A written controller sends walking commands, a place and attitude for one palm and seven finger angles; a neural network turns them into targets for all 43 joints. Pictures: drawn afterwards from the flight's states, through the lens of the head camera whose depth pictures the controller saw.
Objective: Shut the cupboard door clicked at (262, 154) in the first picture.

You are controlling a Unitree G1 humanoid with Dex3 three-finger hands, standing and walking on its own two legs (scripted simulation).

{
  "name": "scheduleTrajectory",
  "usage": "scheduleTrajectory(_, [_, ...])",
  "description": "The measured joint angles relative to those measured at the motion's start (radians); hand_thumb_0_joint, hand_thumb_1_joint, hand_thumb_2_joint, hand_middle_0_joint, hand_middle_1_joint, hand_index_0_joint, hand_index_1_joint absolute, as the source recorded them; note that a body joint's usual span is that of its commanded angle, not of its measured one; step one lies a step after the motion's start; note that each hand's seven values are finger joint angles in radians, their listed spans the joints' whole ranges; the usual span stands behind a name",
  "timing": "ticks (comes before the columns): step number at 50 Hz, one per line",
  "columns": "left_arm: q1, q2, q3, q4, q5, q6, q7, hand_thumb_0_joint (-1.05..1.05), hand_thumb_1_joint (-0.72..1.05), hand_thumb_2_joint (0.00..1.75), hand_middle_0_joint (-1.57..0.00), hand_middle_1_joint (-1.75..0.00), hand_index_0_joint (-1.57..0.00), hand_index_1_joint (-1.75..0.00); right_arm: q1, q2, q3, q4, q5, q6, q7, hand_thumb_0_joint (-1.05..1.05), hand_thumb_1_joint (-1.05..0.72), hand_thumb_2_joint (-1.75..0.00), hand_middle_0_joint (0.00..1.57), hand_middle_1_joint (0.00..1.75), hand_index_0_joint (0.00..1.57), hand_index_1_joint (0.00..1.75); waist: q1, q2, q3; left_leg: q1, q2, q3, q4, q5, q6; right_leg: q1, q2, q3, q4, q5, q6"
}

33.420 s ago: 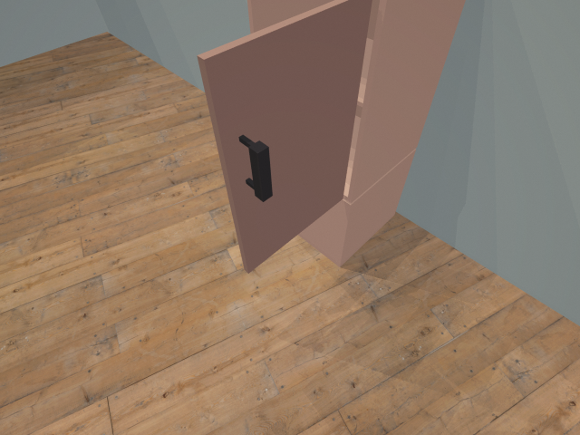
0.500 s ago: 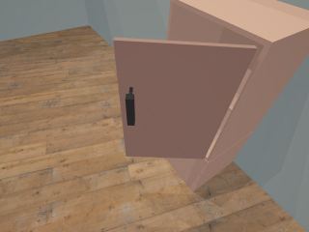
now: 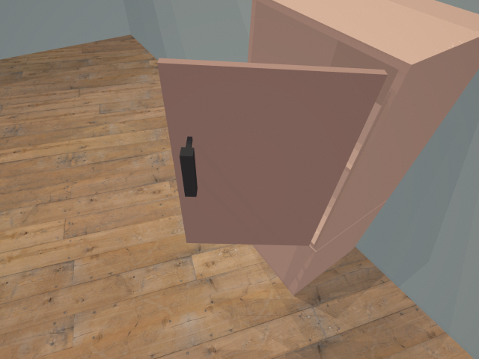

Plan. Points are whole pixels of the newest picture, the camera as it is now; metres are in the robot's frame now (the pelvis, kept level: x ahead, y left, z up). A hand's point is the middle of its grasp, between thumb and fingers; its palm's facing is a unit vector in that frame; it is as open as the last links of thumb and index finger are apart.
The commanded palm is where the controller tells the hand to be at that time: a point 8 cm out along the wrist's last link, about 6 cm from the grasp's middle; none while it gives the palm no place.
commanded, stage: shuffle to correct the standing spot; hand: left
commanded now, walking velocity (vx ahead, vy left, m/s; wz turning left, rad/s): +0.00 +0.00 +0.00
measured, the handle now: (190, 166) +0.49 +0.13 +0.03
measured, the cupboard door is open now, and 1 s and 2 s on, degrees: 55 55 55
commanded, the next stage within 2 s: come to a stop and stand still in 0.28 s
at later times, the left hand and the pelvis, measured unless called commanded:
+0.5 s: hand out of the picture +0.01 +0.11 -0.19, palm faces +0.06 -0.99 -0.14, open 7.4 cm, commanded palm none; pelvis +0.06 -0.05 -0.01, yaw +1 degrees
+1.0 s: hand out of the picture +0.07 +0.18 -0.17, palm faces +0.05 -0.95 -0.30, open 7.4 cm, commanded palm none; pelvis +0.01 -0.03 -0.01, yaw +1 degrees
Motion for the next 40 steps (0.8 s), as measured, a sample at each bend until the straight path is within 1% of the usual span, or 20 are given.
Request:
scheduleTrajectory(6, [0.006, -0.002, 0.003, 0.007, 0.0, 0.004, -0.002, 0.01, 0.91, 0.9, -0.2, -0.3, -0.2, -0.3, 0.001, 0.006, 0.0, 0.012, -0.003, 0.0, -0.002, 0.0, -0.9, -0.9, 0.2, 0.3, 0.2, 0.3, -0.002, -0.001, 0.001, 0.008, 0.005, 0.003, 0.008, -0.013, -0.004, 0.004, 0.006, 0.003, 0.011, -0.012, -0.006])
scheduleTrajectory(11, [0.03, 0.0, 0.018, 0.002, 0.011, 0.02, -0.014, 0.01, 0.91, 0.9, -0.2, -0.3, -0.2, -0.3, 0.015, 0.014, -0.013, 0.005, -0.01, 0.011, -0.004, 0.0, -0.9, -0.9, 0.2, 0.3, 0.2, 0.3, -0.001, -0.01, -0.01, 0.001, 0.01, 0.008, 0.034, -0.041, -0.01, -0.018, 0.005, -0.004, 0.066, -0.06, -0.033])
scheduleTrajectory(13, [0.043, 0.001, 0.025, -0.003, 0.013, 0.023, -0.019, 0.01, 0.91, 0.9, -0.2, -0.3, -0.2, -0.3, 0.021, 0.015, -0.019, 0.0, -0.012, 0.013, -0.007, 0.0, -0.9, -0.9, 0.2, 0.3, 0.2, 0.3, 0.001, -0.011, -0.012, -0.005, 0.017, 0.01, 0.05, -0.057, -0.015, -0.025, 0.008, -0.009, 0.08, -0.067, -0.037])
scheduleTrajectory(16, [0.06, 0.0, 0.032, -0.006, 0.014, 0.021, -0.023, 0.01, 0.91, 0.9, -0.19, -0.3, -0.2, -0.3, 0.033, 0.014, -0.025, -0.005, -0.013, 0.011, -0.011, 0.0, -0.9, -0.9, 0.2, 0.3, 0.2, 0.3, -0.002, -0.005, -0.013, -0.014, 0.032, 0.0, 0.075, -0.081, -0.028, -0.022, 0.021, -0.019, 0.084, -0.081, -0.033])
scheduleTrajectory(21, [0.08, -0.01, 0.035, -0.006, 0.009, 0.007, -0.019, 0.01, 0.91, 0.9, -0.19, -0.3, -0.2, -0.3, 0.041, 0.006, -0.025, -0.001, -0.011, 0.004, -0.019, 0.0, -0.9, -0.9, 0.2, 0.3, 0.2, 0.3, 0.0, 0.01, -0.013, -0.031, 0.062, -0.03, 0.135, -0.131, -0.054, -0.007, 0.051, -0.05, 0.087, -0.111, -0.058])
scheduleTrajectory(24, [0.086, -0.021, 0.031, 0.006, 0.002, -0.004, -0.011, 0.01, 0.91, 0.9, -0.19, -0.3, -0.2, -0.3, 0.027, 0.004, -0.02, 0.005, -0.008, 0.004, -0.025, 0.0, -0.9, -0.9, 0.2, 0.3, 0.19, 0.3, 0.003, 0.012, -0.007, -0.033, 0.081, -0.034, 0.171, -0.15, -0.066, 0.01, 0.067, -0.065, 0.09, -0.13, -0.069])
scheduleTrajectory(27, [0.079, -0.031, 0.02, 0.025, -0.004, -0.007, -0.001, 0.01, 0.91, 0.9, -0.19, -0.3, -0.2, -0.3, -0.003, 0.015, -0.013, 0.012, 0.0, 0.003, -0.031, 0.0, -0.9, -0.9, 0.2, 0.3, 0.19, 0.3, 0.007, -0.006, -0.001, -0.001, 0.079, -0.031, 0.137, -0.161, -0.071, 0.031, 0.064, -0.063, 0.076, -0.131, -0.066])
scheduleTrajectory(32, [0.041, -0.047, 0.014, 0.0, -0.005, -0.003, 0.009, 0.01, 0.91, 0.9, -0.2, -0.3, -0.2, -0.3, -0.049, 0.007, -0.024, -0.018, 0.006, 0.009, -0.044, 0.01, -0.93, -0.9, 0.2, 0.3, 0.19, 0.3, 0.017, -0.011, 0.016, 0.007, 0.07, -0.023, 0.111, -0.111, -0.072, 0.025, 0.053, -0.061, 0.081, -0.09, -0.054])
scheduleTrajectory(35, [0.025, -0.029, 0.022, -0.017, 0.001, 0.007, 0.014, 0.02, 0.92, 0.9, -0.2, -0.3, -0.21, -0.3, -0.073, 0.004, -0.031, -0.05, 0.005, 0.015, -0.039, 0.01, -0.92, -0.9, 0.2, 0.3, 0.19, 0.3, 0.02, -0.016, 0.026, -0.004, 0.063, -0.01, 0.126, -0.09, -0.071, 0.017, 0.043, -0.055, 0.092, -0.083, -0.055])
scheduleTrajectory(37, [0.018, -0.013, 0.027, -0.034, 0.0, 0.01, 0.013, 0.02, 0.92, 0.9, -0.2, -0.3, -0.21, -0.3, -0.084, 0.001, -0.033, -0.07, 0.003, 0.018, -0.035, 0.01, -0.92, -0.9, 0.2, 0.3, 0.19, 0.3, 0.021, -0.017, 0.026, -0.01, 0.056, -0.003, 0.127, -0.1, -0.068, 0.013, 0.037, -0.049, 0.088, -0.102, -0.055])
scheduleTrajectory(39, [0.005, 0.0, 0.03, -0.045, 0.0, 0.014, 0.013, 0.02, 0.92, 0.9, -0.2, -0.3, -0.21, -0.3, -0.096, -0.004, -0.034, -0.081, 0.002, 0.02, -0.032, 0.0, -0.91, -0.9, 0.2, 0.3, 0.19, 0.3, 0.021, -0.007, 0.025, -0.009, 0.056, -0.003, 0.114, -0.134, -0.054, 0.003, 0.038, -0.048, 0.092, -0.127, -0.051])
scheduleTrajectory(40, [-0.008, 0.011, 0.024, -0.051, 0.003, 0.017, 0.013, 0.02, 0.92, 0.9, -0.2, -0.3, -0.2, -0.3, -0.103, -0.003, -0.033, -0.089, -0.002, 0.021, -0.029, 0.0, -0.91, -0.9, 0.2, 0.3, 0.19, 0.3, 0.018, -0.007, 0.037, -0.007, 0.05, -0.004, 0.112, -0.132, -0.047, -0.001, 0.031, -0.049, 0.105, -0.126, -0.049])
